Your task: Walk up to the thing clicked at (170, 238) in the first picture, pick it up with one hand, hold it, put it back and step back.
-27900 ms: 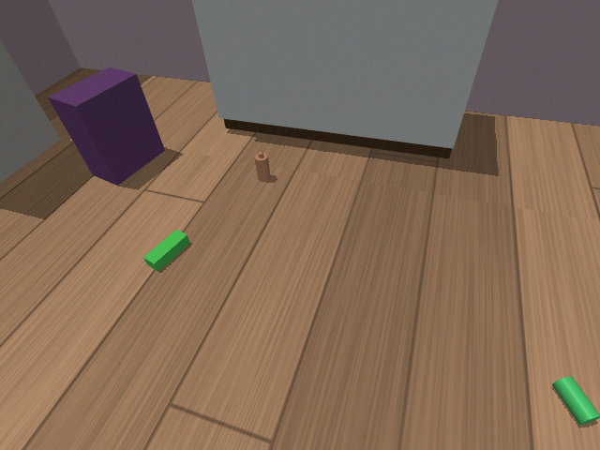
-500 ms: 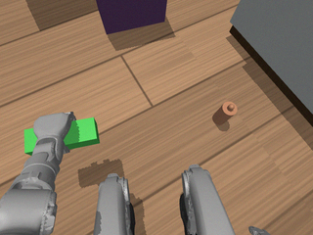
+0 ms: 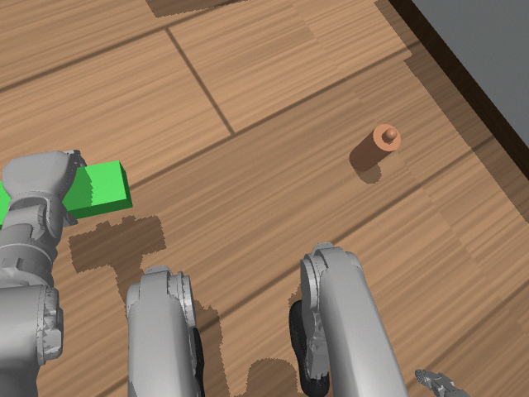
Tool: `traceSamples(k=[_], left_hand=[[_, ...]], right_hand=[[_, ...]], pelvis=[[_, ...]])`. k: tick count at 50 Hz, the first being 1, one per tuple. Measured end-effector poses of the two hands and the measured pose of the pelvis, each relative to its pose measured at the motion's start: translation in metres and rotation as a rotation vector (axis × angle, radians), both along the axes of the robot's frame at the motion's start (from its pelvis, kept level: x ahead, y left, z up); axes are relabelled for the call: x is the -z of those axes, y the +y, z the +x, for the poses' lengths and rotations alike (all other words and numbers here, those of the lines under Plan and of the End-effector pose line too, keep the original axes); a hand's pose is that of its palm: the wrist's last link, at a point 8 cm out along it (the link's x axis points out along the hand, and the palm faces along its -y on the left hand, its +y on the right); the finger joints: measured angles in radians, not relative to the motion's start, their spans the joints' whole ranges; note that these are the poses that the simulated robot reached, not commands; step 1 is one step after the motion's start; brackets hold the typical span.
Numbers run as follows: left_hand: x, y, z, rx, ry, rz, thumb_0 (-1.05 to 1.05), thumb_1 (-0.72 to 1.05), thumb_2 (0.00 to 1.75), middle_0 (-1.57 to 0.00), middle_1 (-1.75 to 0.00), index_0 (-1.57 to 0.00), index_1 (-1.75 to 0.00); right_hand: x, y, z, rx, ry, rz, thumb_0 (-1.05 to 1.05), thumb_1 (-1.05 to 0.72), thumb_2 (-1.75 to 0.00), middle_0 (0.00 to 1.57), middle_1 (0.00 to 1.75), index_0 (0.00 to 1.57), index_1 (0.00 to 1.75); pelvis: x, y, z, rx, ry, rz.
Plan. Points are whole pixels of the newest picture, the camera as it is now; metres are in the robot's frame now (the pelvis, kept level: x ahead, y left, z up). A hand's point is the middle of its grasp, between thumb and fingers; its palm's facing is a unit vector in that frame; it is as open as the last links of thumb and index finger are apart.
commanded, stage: crouch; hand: left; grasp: from above
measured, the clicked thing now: (65, 196) +0.45 +0.30 -0.19
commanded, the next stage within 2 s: lower in 0.44 s
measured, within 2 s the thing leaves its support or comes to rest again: rests again in 1.88 s
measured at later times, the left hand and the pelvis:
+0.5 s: hand (70, 201) +0.45 +0.31 -0.22, palm faces -0.45 -0.07 -0.89, open 9.7 cm; pelvis +0.00 +0.00 -0.06, yaw -2 degrees
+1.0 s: hand (82, 206) +0.46 +0.31 -0.28, palm faces -0.44 -0.10 -0.89, open 9.7 cm; pelvis +0.00 +0.00 -0.09, yaw -4 degrees
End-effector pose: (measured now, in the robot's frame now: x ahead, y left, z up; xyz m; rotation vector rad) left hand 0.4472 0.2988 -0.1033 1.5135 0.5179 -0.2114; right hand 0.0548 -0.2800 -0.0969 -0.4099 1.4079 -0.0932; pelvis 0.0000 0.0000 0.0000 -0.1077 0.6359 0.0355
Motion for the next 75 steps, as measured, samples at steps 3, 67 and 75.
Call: traceSamples(k=[3, 67, 75], left_hand=[[0.011, 0.001, 0.001, -0.004, 0.009, -0.003, 0.00, 0.04, 0.51, -0.67, -0.59, -0.69, -0.55], [0.145, 0.009, 0.023, -0.028, -0.003, -0.046, 0.00, 0.07, 0.42, -0.73, -0.50, -0.75, -0.46], [0.156, 0.010, 0.020, -0.021, 0.001, -0.055, 0.00, 0.07, 0.42, -0.73, -0.50, -0.75, -0.46]], right_hand=[[0.008, 0.000, -0.009, 0.005, 0.021, 0.002, 0.01, -0.90, -0.90, 0.20, 0.30, 0.20, 0.30], [0.073, 0.011, -0.030, -0.126, 0.133, 0.008, 0.00, -0.90, -0.89, 0.20, 0.30, 0.20, 0.30], [0.069, 0.011, -0.031, -0.167, 0.135, -0.005, 0.00, -0.90, -0.90, 0.20, 0.30, 0.20, 0.30]], pelvis=[[0.010, 0.000, -0.002, 0.003, -0.004, -0.002], [0.102, 0.004, 0.001, 0.052, -0.101, -0.072], [0.106, 0.005, 0.000, 0.060, -0.122, -0.085]])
